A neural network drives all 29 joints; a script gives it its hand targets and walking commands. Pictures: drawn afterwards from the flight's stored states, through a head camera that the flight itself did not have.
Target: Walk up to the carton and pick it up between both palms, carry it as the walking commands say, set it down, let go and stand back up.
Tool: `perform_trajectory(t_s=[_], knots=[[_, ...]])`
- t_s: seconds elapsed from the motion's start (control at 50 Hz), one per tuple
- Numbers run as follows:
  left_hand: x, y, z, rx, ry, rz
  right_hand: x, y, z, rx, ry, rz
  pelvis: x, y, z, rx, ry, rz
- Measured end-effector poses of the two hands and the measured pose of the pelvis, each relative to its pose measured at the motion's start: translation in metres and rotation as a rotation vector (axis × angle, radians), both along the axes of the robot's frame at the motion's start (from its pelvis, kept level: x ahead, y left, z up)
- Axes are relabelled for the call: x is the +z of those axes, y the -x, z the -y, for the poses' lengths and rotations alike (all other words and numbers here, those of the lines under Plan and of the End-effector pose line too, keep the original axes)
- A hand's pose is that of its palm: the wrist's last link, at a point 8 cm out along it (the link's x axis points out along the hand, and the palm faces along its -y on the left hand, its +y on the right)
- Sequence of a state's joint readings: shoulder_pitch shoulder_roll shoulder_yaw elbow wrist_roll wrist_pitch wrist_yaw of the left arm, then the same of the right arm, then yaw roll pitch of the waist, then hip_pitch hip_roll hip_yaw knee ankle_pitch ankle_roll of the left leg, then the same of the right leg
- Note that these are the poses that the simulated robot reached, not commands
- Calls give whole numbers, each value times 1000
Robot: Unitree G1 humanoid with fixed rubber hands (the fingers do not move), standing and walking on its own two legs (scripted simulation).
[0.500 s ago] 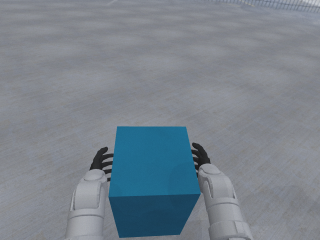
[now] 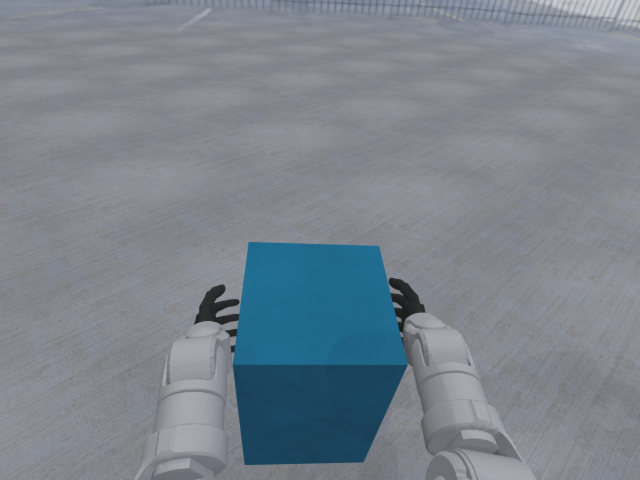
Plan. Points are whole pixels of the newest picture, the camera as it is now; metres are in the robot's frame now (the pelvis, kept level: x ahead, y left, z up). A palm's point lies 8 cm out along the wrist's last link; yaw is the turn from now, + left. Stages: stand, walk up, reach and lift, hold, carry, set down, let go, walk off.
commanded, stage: set down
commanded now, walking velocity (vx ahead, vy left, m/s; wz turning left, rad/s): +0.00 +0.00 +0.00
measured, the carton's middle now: (309, 359) +0.32 +0.03 -0.01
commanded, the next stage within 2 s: none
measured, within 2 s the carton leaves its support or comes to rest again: neither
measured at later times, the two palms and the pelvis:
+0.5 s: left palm (216, 361) +0.30 +0.17 -0.01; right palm (399, 343) +0.36 -0.10 -0.01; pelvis +0.04 -0.02 +0.00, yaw -1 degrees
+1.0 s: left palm (216, 389) +0.31 +0.18 -0.10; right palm (381, 370) +0.37 -0.09 -0.10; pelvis +0.00 -0.01 -0.05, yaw -1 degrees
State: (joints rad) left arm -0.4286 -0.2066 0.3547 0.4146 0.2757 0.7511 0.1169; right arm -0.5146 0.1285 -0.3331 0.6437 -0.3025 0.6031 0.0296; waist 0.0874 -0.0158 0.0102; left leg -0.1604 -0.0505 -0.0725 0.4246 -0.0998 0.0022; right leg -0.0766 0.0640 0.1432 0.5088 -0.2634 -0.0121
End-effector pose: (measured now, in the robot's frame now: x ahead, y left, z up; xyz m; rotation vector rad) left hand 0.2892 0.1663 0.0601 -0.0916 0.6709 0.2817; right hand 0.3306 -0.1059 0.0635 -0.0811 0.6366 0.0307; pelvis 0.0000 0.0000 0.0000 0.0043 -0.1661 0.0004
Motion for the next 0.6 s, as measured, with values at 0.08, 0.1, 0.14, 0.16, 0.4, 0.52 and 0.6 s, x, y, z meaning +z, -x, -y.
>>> perform_trajectory(t_s=[0.08,0.1,0.14,0.16,0.4,0.52,0.6], knots=[[-6,-1,1,4,1,-5,-6,-4,1,5,0,-7,0,-7,8,-17,-7,-3],[-8,-2,1,6,0,-6,-8,-5,0,7,-1,-9,0,-9,10,-17,-8,-5],[-14,-2,-1,11,5,-10,-12,-9,-1,10,-4,-14,1,-13,14,-16,-9,-9],[-17,-3,-1,12,4,-13,-14,-10,-2,12,-2,-18,1,-15,16,-14,-9,-12],[-57,-13,1,-21,-23,-55,-53,-23,-1,33,34,-52,2,-38,25,-6,-5,-101],[-75,-15,-3,-27,-38,-70,-73,-26,-5,47,45,-64,0,-43,24,-8,-3,-168],[-88,-16,-6,-20,-34,-71,-87,-27,-8,43,39,-67,-4,-41,21,-6,-1,-218]])
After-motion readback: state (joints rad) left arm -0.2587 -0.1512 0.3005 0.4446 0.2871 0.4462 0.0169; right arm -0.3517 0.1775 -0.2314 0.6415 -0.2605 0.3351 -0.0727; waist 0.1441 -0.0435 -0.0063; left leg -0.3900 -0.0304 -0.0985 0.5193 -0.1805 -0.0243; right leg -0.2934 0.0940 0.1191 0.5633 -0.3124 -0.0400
